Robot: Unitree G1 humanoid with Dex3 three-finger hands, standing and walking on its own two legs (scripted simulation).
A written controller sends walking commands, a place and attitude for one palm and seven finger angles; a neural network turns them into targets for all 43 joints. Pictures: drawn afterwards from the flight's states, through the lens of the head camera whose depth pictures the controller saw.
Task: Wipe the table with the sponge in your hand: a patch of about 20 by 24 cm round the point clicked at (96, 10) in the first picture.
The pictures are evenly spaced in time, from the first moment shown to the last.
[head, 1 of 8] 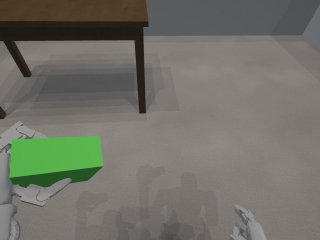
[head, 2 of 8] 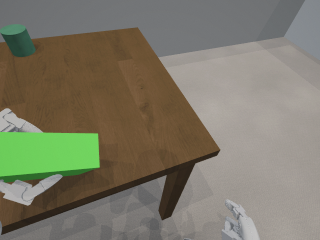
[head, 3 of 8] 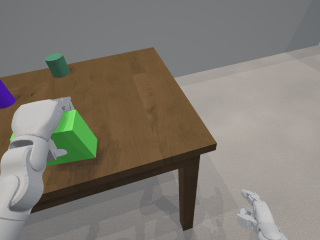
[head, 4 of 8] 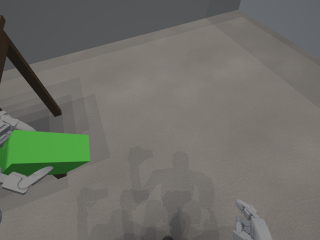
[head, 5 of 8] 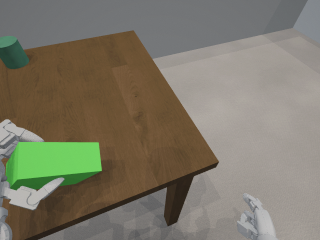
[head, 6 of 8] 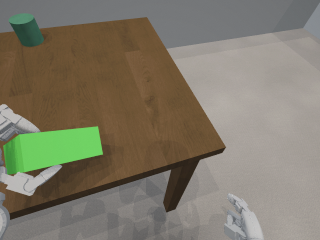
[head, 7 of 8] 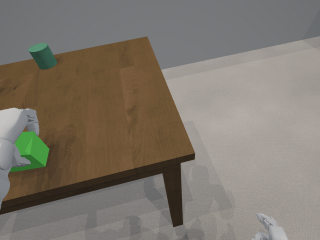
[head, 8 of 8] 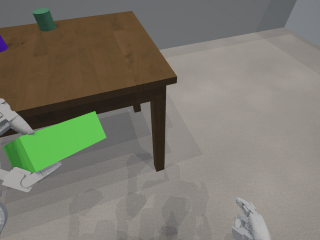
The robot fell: no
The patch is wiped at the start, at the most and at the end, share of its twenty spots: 0.00 0.95 0.95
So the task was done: no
